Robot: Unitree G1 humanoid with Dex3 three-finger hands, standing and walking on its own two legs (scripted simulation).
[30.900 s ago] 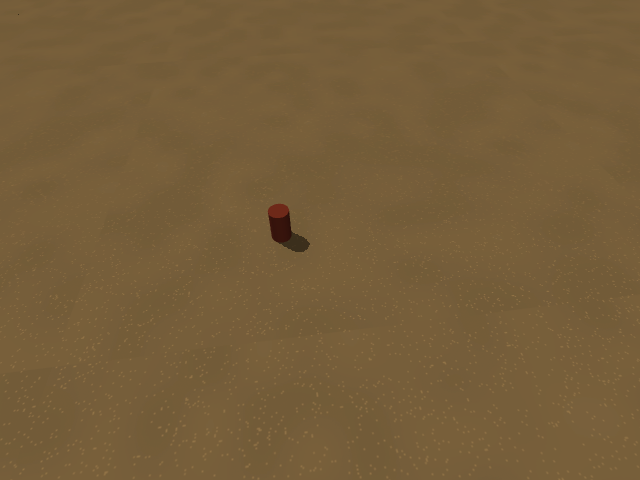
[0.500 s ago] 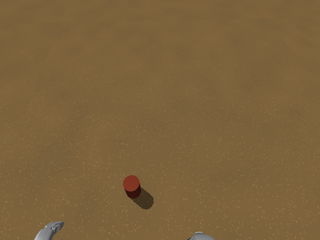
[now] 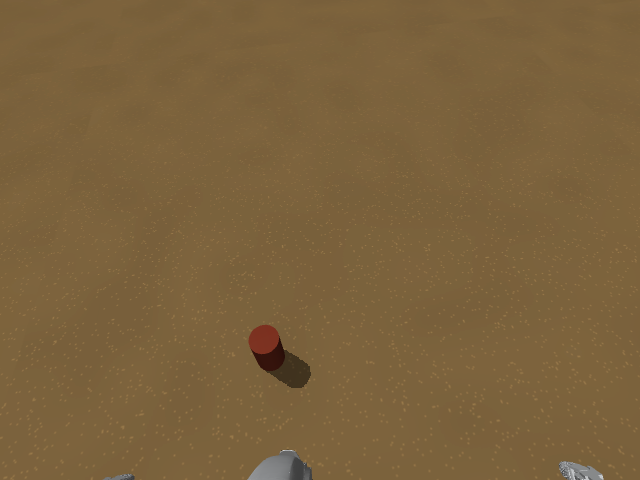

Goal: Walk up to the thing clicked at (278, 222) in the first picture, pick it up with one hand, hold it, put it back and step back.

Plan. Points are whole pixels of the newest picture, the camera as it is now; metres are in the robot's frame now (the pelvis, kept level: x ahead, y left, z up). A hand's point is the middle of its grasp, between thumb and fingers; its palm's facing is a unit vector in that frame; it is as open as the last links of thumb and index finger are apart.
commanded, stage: step back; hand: left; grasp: from the side
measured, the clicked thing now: (267, 348) +0.54 +0.23 -0.68
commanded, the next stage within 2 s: none
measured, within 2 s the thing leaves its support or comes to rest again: neither
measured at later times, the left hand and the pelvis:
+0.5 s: hand out of the picture -0.03 +0.27 -0.14, palm faces +0.04 -0.93 -0.36, open 7.4 cm; pelvis -0.14 +0.00 +0.01, yaw +3 degrees
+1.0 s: hand out of the picture -0.20 +0.24 -0.14, palm faces +0.08 -0.92 -0.39, open 7.4 cm; pelvis -0.31 -0.04 -0.01, yaw +5 degrees
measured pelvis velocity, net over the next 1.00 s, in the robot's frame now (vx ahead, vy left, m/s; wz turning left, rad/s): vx -0.31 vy -0.04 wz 0.09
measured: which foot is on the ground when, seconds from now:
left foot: up 0.00-0.24, down 0.26-0.66, up 0.68-0.92, down 0.94-1.00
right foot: down 0.00-0.28, up 0.30-0.62, down 0.64-0.96, up 0.98-1.00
